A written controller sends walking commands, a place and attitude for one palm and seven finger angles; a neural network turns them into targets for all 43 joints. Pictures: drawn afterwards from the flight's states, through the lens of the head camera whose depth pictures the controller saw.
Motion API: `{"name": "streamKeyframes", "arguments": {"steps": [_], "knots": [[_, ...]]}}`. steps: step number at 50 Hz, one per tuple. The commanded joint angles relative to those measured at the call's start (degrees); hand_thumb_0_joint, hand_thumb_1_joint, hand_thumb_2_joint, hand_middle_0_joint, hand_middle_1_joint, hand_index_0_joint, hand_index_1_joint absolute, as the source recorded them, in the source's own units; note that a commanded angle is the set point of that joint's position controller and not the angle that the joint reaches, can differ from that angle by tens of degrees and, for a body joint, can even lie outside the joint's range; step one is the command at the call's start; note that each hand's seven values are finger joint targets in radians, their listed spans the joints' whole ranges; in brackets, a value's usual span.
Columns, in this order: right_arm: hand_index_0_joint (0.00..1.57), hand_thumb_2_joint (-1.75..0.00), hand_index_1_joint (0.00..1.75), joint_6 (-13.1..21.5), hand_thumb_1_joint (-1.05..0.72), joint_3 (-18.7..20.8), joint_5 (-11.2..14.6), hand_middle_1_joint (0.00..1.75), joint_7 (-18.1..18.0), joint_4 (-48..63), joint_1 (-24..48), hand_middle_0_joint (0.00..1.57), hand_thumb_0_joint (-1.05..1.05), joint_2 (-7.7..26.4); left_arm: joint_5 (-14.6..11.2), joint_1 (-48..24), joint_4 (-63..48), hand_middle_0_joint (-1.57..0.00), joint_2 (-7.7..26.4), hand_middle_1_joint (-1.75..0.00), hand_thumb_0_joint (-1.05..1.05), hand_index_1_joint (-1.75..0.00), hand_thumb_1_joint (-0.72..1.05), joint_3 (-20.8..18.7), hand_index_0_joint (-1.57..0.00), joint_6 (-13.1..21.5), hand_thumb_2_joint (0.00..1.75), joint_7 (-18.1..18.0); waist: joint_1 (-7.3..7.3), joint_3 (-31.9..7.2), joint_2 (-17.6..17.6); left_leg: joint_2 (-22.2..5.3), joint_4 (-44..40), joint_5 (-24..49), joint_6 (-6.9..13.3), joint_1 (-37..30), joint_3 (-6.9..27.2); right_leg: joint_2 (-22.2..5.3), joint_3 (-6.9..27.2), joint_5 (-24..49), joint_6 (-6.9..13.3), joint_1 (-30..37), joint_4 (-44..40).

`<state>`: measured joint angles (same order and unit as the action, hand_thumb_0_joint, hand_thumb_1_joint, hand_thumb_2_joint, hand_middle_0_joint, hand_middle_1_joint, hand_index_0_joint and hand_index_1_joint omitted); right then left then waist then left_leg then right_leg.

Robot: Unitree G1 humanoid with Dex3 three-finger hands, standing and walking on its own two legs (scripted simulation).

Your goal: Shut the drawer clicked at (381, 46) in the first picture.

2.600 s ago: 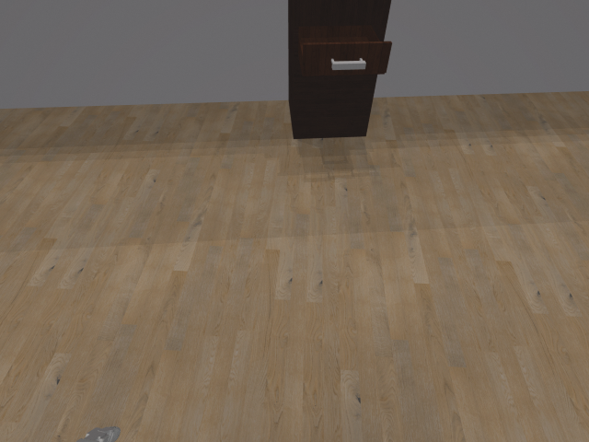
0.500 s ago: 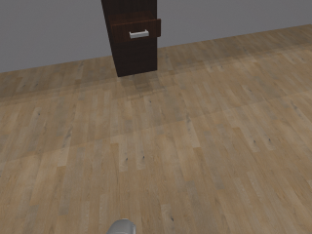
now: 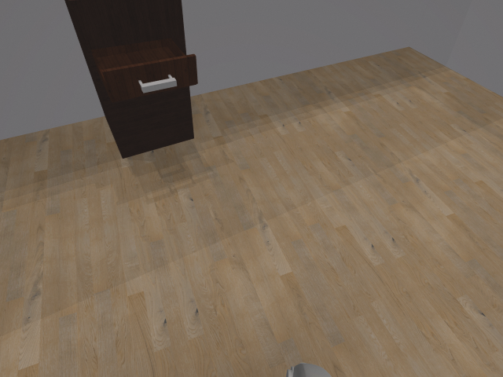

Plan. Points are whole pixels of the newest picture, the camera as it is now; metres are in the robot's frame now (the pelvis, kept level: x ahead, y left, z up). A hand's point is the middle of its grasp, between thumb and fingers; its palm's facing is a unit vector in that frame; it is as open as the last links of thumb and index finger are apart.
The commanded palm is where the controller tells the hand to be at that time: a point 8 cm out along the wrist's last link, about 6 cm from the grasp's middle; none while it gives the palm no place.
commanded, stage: walk to a spot facing it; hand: left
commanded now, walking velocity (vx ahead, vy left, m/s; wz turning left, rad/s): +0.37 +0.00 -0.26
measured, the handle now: (157, 82) +1.22 +0.48 -0.22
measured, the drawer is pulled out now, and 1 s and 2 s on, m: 0.20 0.20 0.20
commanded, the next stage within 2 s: turn to face it in 1.54 s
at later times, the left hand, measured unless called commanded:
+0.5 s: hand (202, 285) +0.33 +0.12 -0.16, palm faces -0.07 -0.98 -0.21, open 7.0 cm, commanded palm none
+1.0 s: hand (199, 226) +0.48 +0.16 -0.17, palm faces -0.11 -0.98 -0.14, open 7.3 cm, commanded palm none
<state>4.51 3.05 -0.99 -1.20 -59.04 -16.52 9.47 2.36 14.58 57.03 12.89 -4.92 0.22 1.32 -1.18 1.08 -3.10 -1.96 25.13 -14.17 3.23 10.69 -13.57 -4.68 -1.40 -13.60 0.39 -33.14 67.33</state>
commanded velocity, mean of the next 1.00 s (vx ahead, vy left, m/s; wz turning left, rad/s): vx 0.37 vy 0.00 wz -0.16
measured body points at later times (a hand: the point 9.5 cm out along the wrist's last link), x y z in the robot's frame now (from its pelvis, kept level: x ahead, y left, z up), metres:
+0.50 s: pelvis +0.22 -0.05 +0.00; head +0.23 -0.06 +0.45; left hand +0.33 +0.17 -0.15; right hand +0.15 -0.25 -0.17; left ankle +0.21 +0.08 -0.66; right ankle +0.23 -0.14 -0.74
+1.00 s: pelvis +0.44 -0.01 +0.01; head +0.44 +0.00 +0.45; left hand +0.49 +0.21 -0.16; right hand +0.39 -0.23 -0.14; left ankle +0.43 +0.07 -0.74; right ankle +0.44 -0.17 -0.65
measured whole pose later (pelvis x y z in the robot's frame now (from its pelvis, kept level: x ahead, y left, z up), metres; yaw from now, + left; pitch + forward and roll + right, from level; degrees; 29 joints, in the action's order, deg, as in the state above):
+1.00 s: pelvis +0.44 -0.01 +0.01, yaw -11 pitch -1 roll +0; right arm 4.4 1.9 -1.0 -0.8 -62.0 -19.7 6.7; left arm 2.1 15.9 61.5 10.3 -4.1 0.1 1.5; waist -1.2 1.2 -2.2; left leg -2.8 20.7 -14.1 2.0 5.3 -14.8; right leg -6.5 -2.2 -11.6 -1.0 -32.5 64.0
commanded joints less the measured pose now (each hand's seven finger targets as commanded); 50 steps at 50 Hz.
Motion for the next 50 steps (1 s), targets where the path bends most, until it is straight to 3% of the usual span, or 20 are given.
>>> {"name": "streamKeyframes", "arguments": {"steps": [1, 10, 12, 13, 14, 15, 16, 17, 20, 22, 25, 32, 34, 35, 36, 37, 38, 40, 43, 50], "knots": [[0.20, -0.90, 0.30, 1.5, -0.90, 0.5, -0.1, 0.30, 0.0, 0.3, -5.7, 0.20, 0.00, 5.9, 0.0, 0.0, -2.6, -0.20, -1.2, -0.30, 0.00, -0.30, 0.90, 0.6, -0.20, -0.5, 0.90, 0.7, 0.45, 4.7, 7.0, -16.1, -17.1, 4.8, 4.9, -0.9, 10.9, -3.2, 1.2, 6.3, -1.1, -5.0, -7.5], [0.20, -0.90, 0.30, 0.4, -0.90, 0.1, -1.0, 0.30, 0.1, -4.7, -15.9, 0.20, 0.00, 6.7, -0.5, -15.1, -5.7, -0.20, -1.3, -0.30, 0.00, -0.30, 0.90, 1.9, -0.20, 0.8, 0.90, 0.8, 5.69, 6.2, 9.1, -17.1, -11.2, 23.5, 4.1, -12.5, 5.4, 0.2, -5.5, 1.1, 1.4, -0.1, -29.3], [0.20, -0.90, 0.30, 0.1, -0.90, 0.1, -0.9, 0.30, -0.1, -5.1, -15.1, 0.20, 0.00, 7.4, -0.5, -11.7, -4.6, -0.20, -1.0, -0.30, 0.00, -0.30, 0.90, 1.7, -0.20, 1.3, 0.90, 0.6, 3.44, 4.1, 9.9, -16.9, -5.3, 35.4, 3.3, -13.7, 3.0, 2.8, -7.7, -1.1, 2.9, 6.4, -33.1], [0.20, -0.90, 0.30, -0.1, -0.90, 0.0, -0.7, 0.30, -0.1, -5.2, -14.7, 0.20, 0.00, 7.7, -0.4, -6.5, -2.8, -0.20, 0.0, -0.30, 0.00, -0.30, 0.90, 1.4, -0.20, 1.8, 0.90, 0.4, 1.06, 1.1, 9.6, -15.5, 1.8, 41.8, 2.0, -12.9, 1.6, 4.9, -9.4, 0.1, 3.7, 14.5, -36.6], [0.20, -0.90, 0.30, 0.0, -0.90, 0.0, -0.2, 0.30, 0.1, -4.9, -13.4, 0.20, 0.00, 7.9, -0.3, 2.2, 0.1, -0.20, 2.1, -0.30, 0.00, -0.30, 0.90, 0.7, -0.20, 2.4, 0.90, 0.1, -3.17, -3.9, 7.8, -13.6, 12.5, 41.3, 0.1, -7.0, -0.4, 5.0, -8.8, 4.4, 5.0, 28.1, -38.9], [0.20, -0.90, 0.30, 0.1, -0.90, -0.2, 0.5, 0.30, 0.9, -3.7, -13.2, 0.20, 0.00, 5.8, -0.2, 10.6, 2.5, -0.20, 7.3, -0.30, 0.00, -0.30, 0.90, -0.7, -0.20, 3.1, 0.90, -0.7, -6.48, -9.8, -0.5, -10.3, 27.9, 25.3, -2.2, 8.4, -2.5, -6.4, 4.3, 4.1, 8.9, 44.3, -39.9], [0.20, -0.90, 0.30, 0.5, -0.90, -0.8, 0.9, 0.30, 0.6, -1.7, -12.0, 0.20, 0.00, 2.7, -1.1, 16.5, 4.2, -0.20, 12.6, -0.30, 0.00, -0.30, 0.90, -1.9, -0.20, 3.2, 0.90, -1.3, -6.52, -14.2, -8.0, -1.9, 45.8, -17.2, -4.6, 23.6, -0.1, -21.0, 27.6, 15.5, 16.3, 54.3, -44.7], [0.20, -0.90, 0.30, 0.2, -0.90, -0.2, 1.0, 0.30, 0.6, -1.2, -7.5, 0.20, 0.00, 4.5, -1.9, 14.6, 3.8, -0.20, 13.5, -0.30, 0.00, -0.30, 0.90, -2.0, -0.20, 3.0, 0.90, -1.5, -7.01, -13.3, -4.9, -4.1, 52.3, -17.5, -3.3, 25.4, 8.1, -21.2, 27.9, 12.7, 16.9, 48.1, -48.1], [0.20, -0.90, 0.30, -1.3, -0.90, 0.2, -0.1, 0.30, 0.8, -1.1, -4.7, 0.20, 0.00, 2.0, -1.5, 2.8, 1.6, -0.20, 5.1, -0.30, 0.00, -0.30, 0.90, 0.2, -0.20, 3.3, 0.90, -2.2, -0.26, 0.7, 3.1, -9.2, 47.8, -6.2, -3.6, 23.7, 11.9, -15.2, 13.8, 5.8, 11.3, 25.7, -53.9], [0.20, -0.90, 0.30, -2.6, -0.90, 0.1, -0.6, 0.30, 1.1, -2.5, -8.8, 0.20, 0.00, 0.3, -1.1, 1.1, 1.6, -0.20, 2.6, -0.30, 0.00, -0.30, 0.90, 1.0, -0.20, 4.0, 0.90, -2.2, 2.91, 1.6, -1.4, -8.9, 41.8, -3.9, -4.6, 19.6, 10.3, -11.5, 6.4, 7.0, 9.1, 19.4, -55.6], [0.20, -0.90, 0.30, -3.1, -0.90, 0.3, -0.6, 0.30, 1.8, -0.9, -7.2, 0.20, 0.00, -0.6, -0.8, 0.9, 1.1, -0.20, 2.1, -0.30, 0.00, -0.30, 0.90, 0.8, -0.20, 4.3, 0.90, -2.3, 3.60, 2.5, -3.1, -8.7, 31.9, -1.2, -5.4, 17.7, 9.2, -9.9, 3.8, 3.5, 9.3, 16.1, -57.0], [0.20, -0.90, 0.30, -1.7, -0.90, 0.3, -0.5, 0.30, 3.2, 3.8, 4.9, 0.20, 0.00, 2.6, -0.8, 4.9, 2.9, -0.20, 5.5, -0.30, 0.00, -0.30, 0.90, 0.5, -0.20, 4.0, 0.90, -1.6, 0.63, 6.0, -4.3, -6.0, 14.4, 1.1, -4.3, 14.0, 6.1, -10.3, 5.2, -2.0, 8.4, 19.8, -55.3], [0.20, -0.90, 0.30, -1.2, -0.90, 0.5, -0.5, 0.30, 3.0, 3.4, 2.7, 0.20, 0.00, 4.1, -0.9, 4.6, 2.9, -0.20, 6.4, -0.30, 0.00, -0.30, 0.90, 0.3, -0.20, 3.7, 0.90, -1.5, 2.50, 5.5, -1.3, -4.5, 9.3, 1.4, -4.0, 7.2, 4.3, -9.4, 4.1, 0.2, 7.4, 19.4, -51.2], [0.20, -0.90, 0.30, -0.8, -0.90, 0.9, -0.6, 0.30, 2.6, 2.0, -2.1, 0.20, 0.00, 5.6, -1.0, 4.3, 3.0, -0.20, 6.0, -0.30, 0.00, -0.30, 0.90, 0.3, -0.20, 3.5, 0.90, -1.5, 4.85, 3.2, 2.9, -3.1, 5.9, 1.4, -3.6, -1.5, 3.9, -7.4, 1.9, 4.0, 6.3, 16.9, -43.9], [0.20, -0.90, 0.30, -0.4, -0.90, 1.7, -1.1, 0.30, 1.9, -0.2, -10.2, 0.20, 0.00, 9.8, -1.3, 4.6, 2.3, -0.20, 4.2, -0.30, 0.00, -0.30, 0.90, 0.5, -0.20, 3.4, 0.90, -1.2, 8.10, -1.1, 11.1, -7.9, 0.4, -3.3, -1.5, -12.0, 11.6, -2.7, -1.9, 6.4, 4.0, 12.3, -29.0], [0.20, -0.90, 0.30, -0.2, -0.90, 3.2, -1.8, 0.30, 1.3, -1.6, -17.2, 0.20, 0.00, 16.7, -2.0, 5.7, 1.0, -0.20, 0.7, -0.30, 0.00, -0.30, 0.90, 1.1, -0.20, 3.4, 0.90, -0.6, 9.19, -5.1, 25.7, -22.9, -8.9, -6.9, 3.8, -19.3, 32.2, 4.7, -7.6, -12.5, 0.9, 1.3, -9.2], [0.20, -0.90, 0.30, -0.7, -0.90, 2.7, -1.3, 0.30, 0.6, -2.2, -17.3, 0.20, 0.00, 15.9, -1.3, 2.8, -0.2, -0.20, 2.6, -0.30, 0.00, -0.30, 0.90, 1.0, -0.20, 3.2, 0.90, -1.0, 9.46, -4.8, 24.1, -26.2, -14.0, -12.2, 5.3, -17.7, 39.2, 4.4, -0.6, -18.6, 1.6, -3.4, 1.6], [0.20, -0.90, 0.30, -0.3, -0.90, 1.3, -0.7, 0.30, 0.3, 0.4, -8.4, 0.20, 0.00, 10.5, -1.1, -0.8, 0.4, -0.20, 2.7, -0.30, 0.00, -0.30, 0.90, 0.8, -0.20, 3.2, 0.90, -0.1, 6.05, 2.7, 11.0, -23.7, -14.5, -11.0, 5.1, -7.7, 31.0, -1.2, 1.6, -8.8, 1.8, -6.5, 6.1], [0.20, -0.90, 0.30, 0.8, -0.90, 0.2, -0.4, 0.30, 0.0, 0.7, -4.3, 0.20, 0.00, 6.8, -0.6, 4.4, 3.0, -0.20, -0.6, -0.30, 0.00, -0.30, 0.90, 0.9, -0.20, 1.6, 0.90, 0.1, 1.61, 2.4, 9.7, -17.7, -15.0, 0.8, 2.0, -2.2, 15.6, -2.4, 1.2, -1.5, 0.2, -0.6, 2.7], [0.20, -0.90, 0.30, 1.1, -0.90, 0.6, 0.0, 0.30, -0.2, -2.4, -9.2, 0.20, 0.00, 4.7, -0.5, -1.4, 0.5, -0.20, -1.8, -0.30, 0.00, -0.30, 0.90, 0.6, -0.20, 0.1, 0.90, 0.1, 1.75, 5.3, 7.9, -16.6, -17.3, 9.0, 3.6, -6.9, 7.9, -3.8, -1.3, 5.2, -1.9, -6.4, -9.0]]}}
